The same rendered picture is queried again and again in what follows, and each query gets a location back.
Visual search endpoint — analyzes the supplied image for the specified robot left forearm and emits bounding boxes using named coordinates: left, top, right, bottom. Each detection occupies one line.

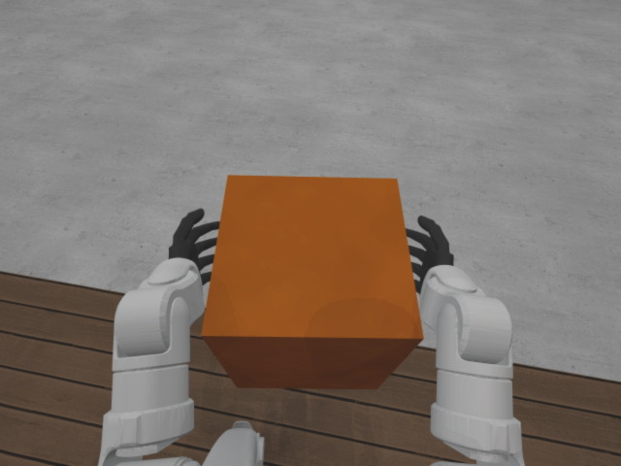
left=98, top=258, right=205, bottom=466

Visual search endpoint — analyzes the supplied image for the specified carton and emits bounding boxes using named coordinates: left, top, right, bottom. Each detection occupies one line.
left=201, top=175, right=424, bottom=389

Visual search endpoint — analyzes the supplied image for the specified robot left hand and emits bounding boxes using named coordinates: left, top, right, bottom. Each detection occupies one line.
left=169, top=209, right=220, bottom=285

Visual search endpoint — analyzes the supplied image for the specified robot right forearm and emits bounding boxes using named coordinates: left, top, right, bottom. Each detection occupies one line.
left=419, top=265, right=525, bottom=466

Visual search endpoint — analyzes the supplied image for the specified left robot shin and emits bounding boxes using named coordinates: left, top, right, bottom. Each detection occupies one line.
left=232, top=421, right=253, bottom=430

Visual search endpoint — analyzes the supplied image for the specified robot left thigh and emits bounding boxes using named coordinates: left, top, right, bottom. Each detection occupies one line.
left=202, top=428, right=265, bottom=466

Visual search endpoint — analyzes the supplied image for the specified robot right hand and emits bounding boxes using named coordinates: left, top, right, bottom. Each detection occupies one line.
left=406, top=216, right=454, bottom=294

